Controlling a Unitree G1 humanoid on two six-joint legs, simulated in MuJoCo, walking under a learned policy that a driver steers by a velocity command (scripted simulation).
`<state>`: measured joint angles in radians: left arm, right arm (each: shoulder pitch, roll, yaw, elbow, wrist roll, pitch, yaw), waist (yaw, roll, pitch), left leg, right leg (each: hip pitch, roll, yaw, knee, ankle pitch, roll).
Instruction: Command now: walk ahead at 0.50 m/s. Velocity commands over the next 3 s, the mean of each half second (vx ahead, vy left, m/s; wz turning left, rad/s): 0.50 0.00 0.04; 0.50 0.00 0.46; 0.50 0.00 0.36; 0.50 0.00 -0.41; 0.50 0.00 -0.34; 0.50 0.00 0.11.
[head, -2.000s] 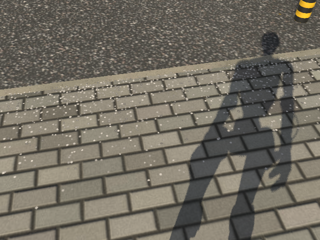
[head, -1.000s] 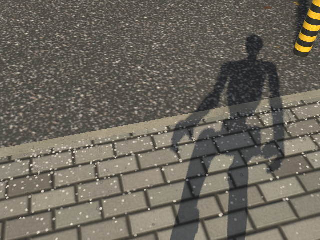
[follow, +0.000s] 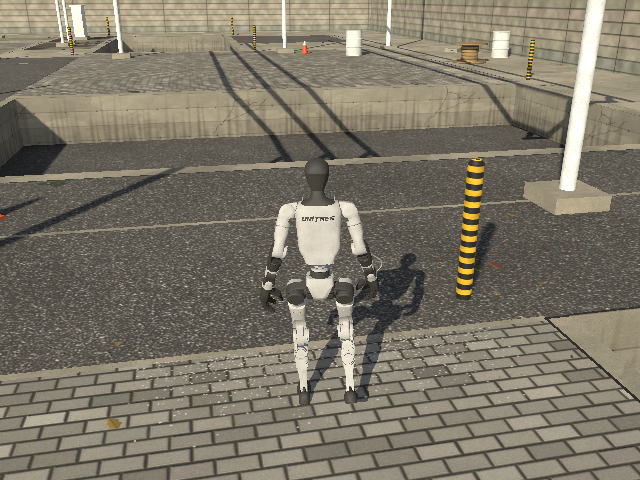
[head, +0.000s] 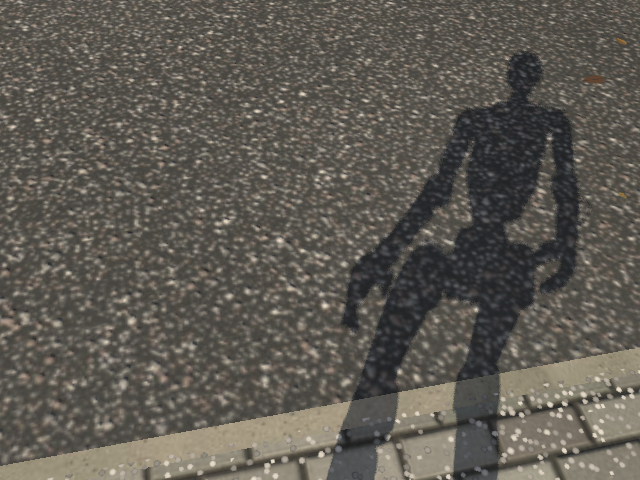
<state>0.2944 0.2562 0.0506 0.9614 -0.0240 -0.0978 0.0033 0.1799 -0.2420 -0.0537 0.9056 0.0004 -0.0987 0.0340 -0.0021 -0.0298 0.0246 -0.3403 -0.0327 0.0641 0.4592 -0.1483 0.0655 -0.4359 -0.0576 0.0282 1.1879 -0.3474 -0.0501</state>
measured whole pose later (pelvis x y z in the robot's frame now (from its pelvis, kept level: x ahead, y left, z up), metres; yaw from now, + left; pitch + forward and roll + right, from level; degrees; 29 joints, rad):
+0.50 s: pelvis +0.28 -0.06 -0.01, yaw +2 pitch +2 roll +1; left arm 0.07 0.23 0.06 0.84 0.00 -0.11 -0.02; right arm 0.37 -0.25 -0.05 1.02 0.03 -0.08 0.00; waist -0.04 0.02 0.03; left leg -0.24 0.00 -0.05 1.04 -0.47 0.04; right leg -0.45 -0.01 -0.07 0.56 -0.15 -0.05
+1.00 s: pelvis +0.54 +0.01 -0.02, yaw +17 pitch +1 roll -1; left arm 0.32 0.26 0.08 0.98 -0.01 -0.05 0.03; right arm 0.05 -0.24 -0.08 0.79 0.03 -0.04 0.05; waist 0.02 0.01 0.05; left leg -0.51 0.00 0.08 0.63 -0.13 0.13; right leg 0.04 -0.11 -0.29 0.60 -0.46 0.04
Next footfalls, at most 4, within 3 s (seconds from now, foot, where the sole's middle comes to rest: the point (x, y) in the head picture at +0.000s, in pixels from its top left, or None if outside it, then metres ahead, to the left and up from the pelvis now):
0.42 right None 0.41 -0.16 -0.77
0.98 left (264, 393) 0.66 0.13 -0.77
1.50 right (287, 261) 1.03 0.09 -0.77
2.02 left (190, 204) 1.22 0.36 -0.77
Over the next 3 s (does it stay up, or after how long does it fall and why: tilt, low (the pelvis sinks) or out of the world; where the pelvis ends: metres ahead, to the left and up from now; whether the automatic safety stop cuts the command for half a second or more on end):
stays up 1.61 0.24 -0.01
